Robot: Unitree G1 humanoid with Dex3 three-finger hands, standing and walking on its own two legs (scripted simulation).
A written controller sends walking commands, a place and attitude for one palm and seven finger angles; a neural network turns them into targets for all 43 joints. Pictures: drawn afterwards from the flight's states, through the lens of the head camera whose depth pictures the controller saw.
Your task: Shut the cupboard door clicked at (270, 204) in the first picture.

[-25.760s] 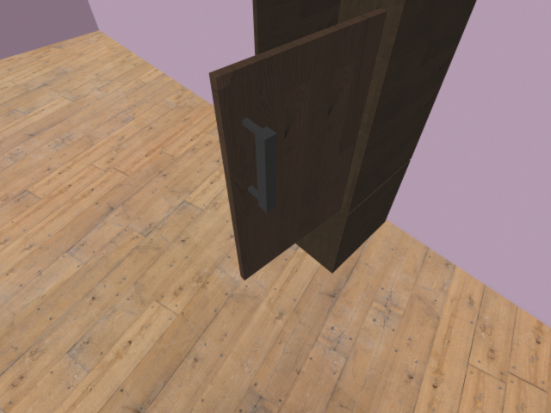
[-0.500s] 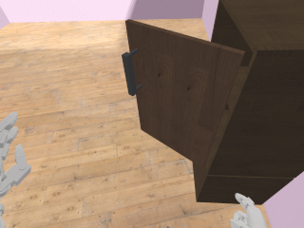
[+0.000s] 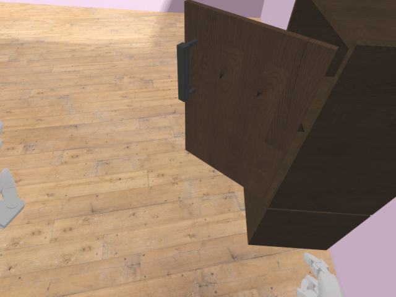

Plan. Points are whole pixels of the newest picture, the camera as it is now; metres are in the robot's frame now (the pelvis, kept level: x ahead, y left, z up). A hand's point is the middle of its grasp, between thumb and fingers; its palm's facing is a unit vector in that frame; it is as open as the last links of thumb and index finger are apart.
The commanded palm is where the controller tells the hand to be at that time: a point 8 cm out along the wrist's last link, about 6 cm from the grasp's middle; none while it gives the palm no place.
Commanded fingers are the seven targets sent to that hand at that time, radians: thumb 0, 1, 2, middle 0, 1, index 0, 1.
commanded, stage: step back with the hand held close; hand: left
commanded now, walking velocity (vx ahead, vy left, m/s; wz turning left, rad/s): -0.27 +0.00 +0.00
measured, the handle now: (188, 71) +0.70 +0.08 +0.09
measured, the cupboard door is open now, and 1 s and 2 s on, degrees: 55 55 55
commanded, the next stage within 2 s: stop stepping back and stand still in 0.78 s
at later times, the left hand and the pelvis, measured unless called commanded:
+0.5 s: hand out of the picture +0.13 +0.27 +0.17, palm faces +0.43 -0.77 -0.47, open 7.4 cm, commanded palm +0.06 +0.30 +0.19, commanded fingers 0.00 0.90 0.90 -0.20 -0.30 -0.20 -0.30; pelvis -0.07 +0.00 -0.01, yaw +2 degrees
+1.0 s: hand out of the picture +0.00 +0.29 +0.19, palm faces +0.38 -0.81 -0.45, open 7.4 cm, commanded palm -0.04 +0.32 +0.19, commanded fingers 0.00 0.90 0.90 -0.20 -0.30 -0.20 -0.30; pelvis -0.19 +0.03 +0.00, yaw -1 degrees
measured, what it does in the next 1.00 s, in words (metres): walks backwards: right foot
